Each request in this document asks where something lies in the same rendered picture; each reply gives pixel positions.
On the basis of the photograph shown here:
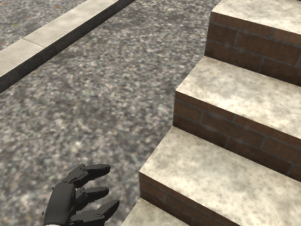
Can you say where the stairs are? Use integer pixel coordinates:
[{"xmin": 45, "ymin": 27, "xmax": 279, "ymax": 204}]
[{"xmin": 121, "ymin": 0, "xmax": 301, "ymax": 226}]

